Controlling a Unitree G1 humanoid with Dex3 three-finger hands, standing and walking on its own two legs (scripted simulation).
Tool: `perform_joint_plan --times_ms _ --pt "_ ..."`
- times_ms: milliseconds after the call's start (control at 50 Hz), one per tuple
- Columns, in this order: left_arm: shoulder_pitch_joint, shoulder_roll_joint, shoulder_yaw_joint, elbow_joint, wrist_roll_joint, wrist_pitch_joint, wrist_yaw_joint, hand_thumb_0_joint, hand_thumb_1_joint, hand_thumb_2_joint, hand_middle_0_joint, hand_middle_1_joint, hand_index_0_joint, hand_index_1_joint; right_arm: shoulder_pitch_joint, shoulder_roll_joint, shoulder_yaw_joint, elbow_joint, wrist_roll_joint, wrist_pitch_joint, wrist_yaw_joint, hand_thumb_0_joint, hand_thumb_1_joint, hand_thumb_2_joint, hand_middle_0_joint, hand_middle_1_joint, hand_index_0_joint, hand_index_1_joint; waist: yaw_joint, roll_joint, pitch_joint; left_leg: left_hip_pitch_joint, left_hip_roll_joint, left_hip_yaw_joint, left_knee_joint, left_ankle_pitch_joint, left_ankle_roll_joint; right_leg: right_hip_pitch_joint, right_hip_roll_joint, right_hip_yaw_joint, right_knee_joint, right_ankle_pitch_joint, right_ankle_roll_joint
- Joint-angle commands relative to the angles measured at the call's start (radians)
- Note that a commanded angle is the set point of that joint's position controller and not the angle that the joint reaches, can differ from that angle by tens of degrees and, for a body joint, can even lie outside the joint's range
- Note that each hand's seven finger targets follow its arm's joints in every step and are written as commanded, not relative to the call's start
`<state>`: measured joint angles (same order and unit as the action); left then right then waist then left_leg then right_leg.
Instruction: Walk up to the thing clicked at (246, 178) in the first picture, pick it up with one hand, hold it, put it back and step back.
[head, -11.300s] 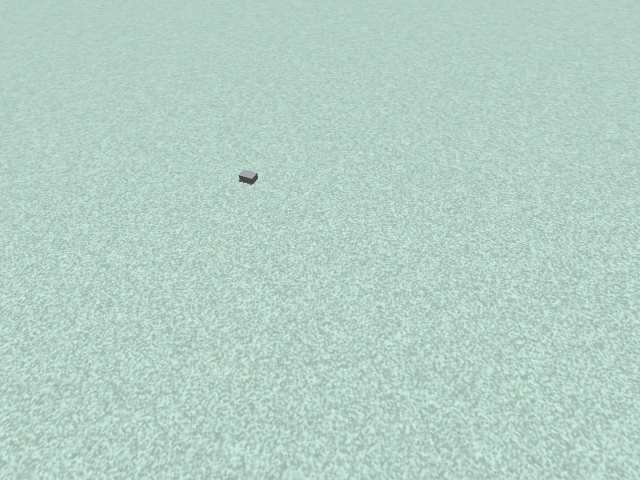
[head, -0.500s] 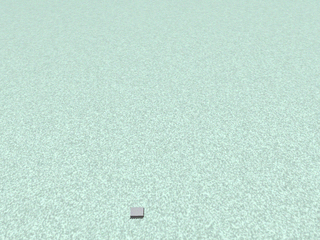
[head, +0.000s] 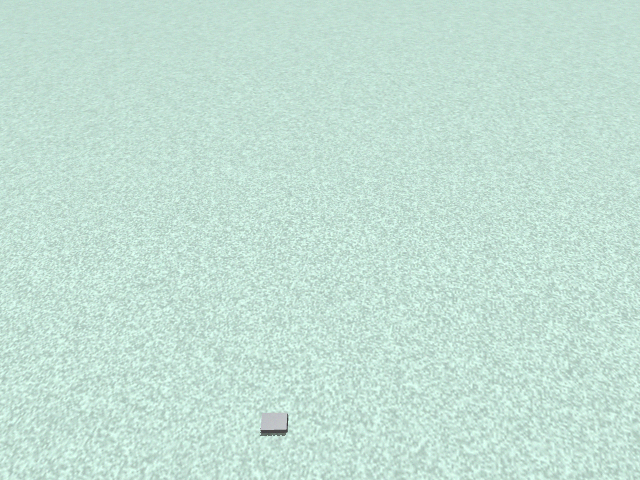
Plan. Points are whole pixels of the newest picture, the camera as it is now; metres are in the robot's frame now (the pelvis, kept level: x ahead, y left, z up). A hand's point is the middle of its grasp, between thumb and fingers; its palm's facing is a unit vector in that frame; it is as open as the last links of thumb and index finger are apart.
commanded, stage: stand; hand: left
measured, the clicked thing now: (274, 422) +0.41 +0.20 -0.77
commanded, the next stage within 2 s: walk up in 0.08 s
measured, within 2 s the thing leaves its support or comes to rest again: neither
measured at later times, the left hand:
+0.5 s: hand out of the picture +0.07 +0.23 -0.16, palm faces +0.01 -0.95 -0.32, open 7.4 cm
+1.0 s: hand out of the picture +0.09 +0.23 -0.16, palm faces +0.02 -0.95 -0.32, open 7.4 cm
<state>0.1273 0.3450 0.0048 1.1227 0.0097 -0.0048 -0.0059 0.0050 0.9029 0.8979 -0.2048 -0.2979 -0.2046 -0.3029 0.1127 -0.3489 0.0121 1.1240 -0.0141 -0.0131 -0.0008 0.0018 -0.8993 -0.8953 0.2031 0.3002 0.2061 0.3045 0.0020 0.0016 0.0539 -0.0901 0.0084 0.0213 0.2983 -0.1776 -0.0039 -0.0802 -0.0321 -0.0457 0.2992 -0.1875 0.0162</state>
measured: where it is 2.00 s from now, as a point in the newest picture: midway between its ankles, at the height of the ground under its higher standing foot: outside the picture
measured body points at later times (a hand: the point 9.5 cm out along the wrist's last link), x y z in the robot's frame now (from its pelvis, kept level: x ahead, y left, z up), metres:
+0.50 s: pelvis +0.00 -0.03 -0.01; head +0.02 -0.03 +0.44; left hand +0.07 +0.28 -0.14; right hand +0.07 -0.35 -0.13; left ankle -0.01 +0.12 -0.75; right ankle -0.02 -0.13 -0.75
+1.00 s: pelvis +0.00 -0.03 -0.01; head +0.01 -0.03 +0.44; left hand +0.09 +0.27 -0.14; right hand +0.06 -0.35 -0.13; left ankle -0.01 +0.12 -0.75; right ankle -0.02 -0.13 -0.75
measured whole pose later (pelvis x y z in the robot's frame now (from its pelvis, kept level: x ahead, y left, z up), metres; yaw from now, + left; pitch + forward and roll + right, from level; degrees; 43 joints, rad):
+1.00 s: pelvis +0.00 -0.03 -0.01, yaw +0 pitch -2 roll +0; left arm 0.12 0.36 0.08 1.00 0.02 0.05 -0.04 0.01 0.90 0.90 -0.20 -0.30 -0.20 -0.30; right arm 0.19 -0.37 -0.01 1.03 -0.02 -0.03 -0.04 0.00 -0.90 -0.90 0.20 0.30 0.21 0.30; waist 0.00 -0.03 0.07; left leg -0.16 0.05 0.00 0.45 -0.25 -0.05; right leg -0.16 0.01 -0.07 0.47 -0.28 -0.04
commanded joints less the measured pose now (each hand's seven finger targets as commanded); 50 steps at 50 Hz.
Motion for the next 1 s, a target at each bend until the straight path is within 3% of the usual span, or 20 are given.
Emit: perform_joint_plan --times_ms 0,40,60,120,180,280,360,480,520,600,820,980 --pt "-0.027 0.217 0.035 -0.055 0.004 -0.026 0.016 0.0 0.9 0.9 -0.2 -0.3 -0.2 -0.3 -0.031 -0.215 -0.045 -0.059 0.004 -0.019 -0.011 0.0 -0.9 -0.9 0.2 0.3 0.2 0.3 0.0 -0.006 -0.089 0.011 0.133 -0.101 -0.03 0.189 0.028 0.016 -0.12 0.091 -0.037 0.178 -0.032" --pt "-0.031 0.22 0.034 -0.054 0.004 -0.026 0.018 0.0 0.9 0.9 -0.2 -0.3 -0.2 -0.3 -0.035 -0.214 -0.045 -0.06 0.004 -0.017 -0.011 0.0 -0.9 -0.9 0.2 0.3 0.2 0.3 0.001 -0.005 -0.086 0.016 0.134 -0.102 -0.029 0.192 0.028 0.008 -0.12 0.089 -0.039 0.175 -0.031" --pt "-0.04 0.248 0.078 -0.073 0.019 -0.004 0.004 0.0 0.9 0.9 -0.2 -0.3 -0.2 -0.3 0.017 -0.251 -0.069 -0.06 0.005 -0.031 -0.022 0.0 -0.9 -0.9 0.2 0.3 0.2 0.3 -0.012 -0.081 -0.084 0.007 0.145 -0.112 -0.02 0.213 0.042 0.001 -0.079 0.064 0.01 0.149 -0.041" --pt "-0.028 0.22 0.078 -0.088 0.014 0.015 -0.005 0.0 0.9 0.9 -0.2 -0.3 -0.2 -0.3 0.024 -0.262 -0.076 -0.067 0.003 -0.038 -0.032 0.0 -0.9 -0.9 0.2 0.3 0.2 0.3 -0.002 -0.009 -0.079 0.011 0.172 -0.138 -0.016 0.204 0.063 -0.041 -0.073 0.064 0.037 0.083 -0.044" --pt "-0.021 0.212 0.083 -0.098 0.016 0.023 -0.011 0.0 0.9 0.9 -0.2 -0.3 -0.2 -0.3 0.002 -0.261 -0.082 -0.086 -0.004 -0.041 -0.037 0.0 -0.9 -0.9 0.2 0.3 0.2 0.3 0.002 0.032 -0.054 -0.05 0.181 -0.155 -0.023 0.129 0.079 -0.033 -0.073 0.072 0.047 0.065 -0.047" --pt "-0.01 0.223 0.095 -0.118 0.018 0.023 -0.017 0.0 0.9 0.9 -0.2 -0.3 -0.2 -0.3 0.01 -0.246 -0.082 -0.107 -0.004 -0.043 -0.041 0.0 -0.9 -0.9 0.2 0.3 0.2 0.3 0.003 0.05 -0.079 -0.064 0.15 -0.122 0.005 0.122 0.06 -0.002 -0.082 0.086 0.058 0.114 -0.064" --pt "-0.004 0.235 0.099 -0.126 0.021 0.021 -0.017 0.0 0.9 0.9 -0.2 -0.3 -0.2 -0.3 0.017 -0.233 -0.079 -0.12 -0.004 -0.039 -0.039 0.0 -0.9 -0.9 0.2 0.3 0.2 0.3 0.005 -0.001 -0.096 -0.059 0.124 -0.083 0.055 0.126 0.047 0.006 -0.099 0.107 0.035 0.141 -0.071" --pt "-0.024 0.249 0.108 -0.151 0.019 0.021 -0.014 0.0 0.9 0.9 -0.2 -0.3 -0.2 -0.3 0.045 -0.235 -0.084 -0.126 -0.003 -0.029 -0.041 0.0 -0.9 -0.9 0.2 0.3 0.2 0.3 -0.002 -0.051 -0.057 -0.035 0.088 -0.044 0.115 0.118 0.032 -0.061 -0.117 0.123 0.018 0.146 -0.1" --pt "-0.031 0.246 0.11 -0.162 0.021 0.022 -0.015 0.0 0.9 0.9 -0.2 -0.3 -0.2 -0.3 0.065 -0.244 -0.087 -0.126 -0.005 -0.03 -0.042 0.0 -0.9 -0.9 0.2 0.3 0.2 0.3 -0.01 -0.048 -0.064 -0.04 0.097 -0.044 0.107 0.13 0.038 -0.058 -0.112 0.117 0.032 0.142 -0.098" --pt "-0.02 0.241 0.115 -0.167 0.017 0.024 -0.015 0.0 0.9 0.9 -0.2 -0.3 -0.2 -0.3 0.071 -0.243 -0.085 -0.134 -0.003 -0.031 -0.044 0.0 -0.9 -0.9 0.2 0.3 0.2 0.3 0.001 -0.039 -0.079 -0.038 0.111 -0.057 0.121 0.184 0.047 -0.044 -0.101 0.104 0.057 0.173 -0.09" --pt "-0.042 0.239 0.119 -0.193 0.017 0.029 -0.019 0.0 0.9 0.9 -0.2 -0.3 -0.2 -0.3 0.078 -0.247 -0.082 -0.147 -0.003 -0.034 -0.047 0.0 -0.9 -0.9 0.2 0.3 0.2 0.3 0.0 -0.026 -0.075 -0.065 0.109 -0.062 0.12 0.159 0.049 -0.042 -0.097 0.107 0.067 0.124 -0.099" --pt "-0.038 0.238 0.118 -0.198 0.015 0.031 -0.024 0.0 0.9 0.9 -0.2 -0.3 -0.2 -0.3 0.071 -0.257 -0.08 -0.156 -0.005 -0.04 -0.048 0.0 -0.9 -0.9 0.2 0.3 0.2 0.3 0.006 -0.008 -0.059 -0.091 0.123 -0.1 0.099 0.14 0.061 -0.041 -0.081 0.105 0.083 0.104 -0.089"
